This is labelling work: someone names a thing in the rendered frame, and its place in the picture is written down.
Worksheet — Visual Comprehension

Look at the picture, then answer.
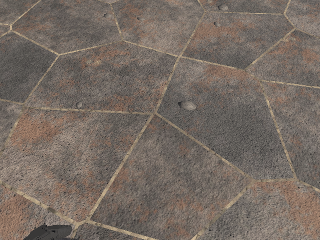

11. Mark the left robot hand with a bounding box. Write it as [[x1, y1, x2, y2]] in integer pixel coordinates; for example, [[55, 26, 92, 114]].
[[23, 224, 72, 240]]

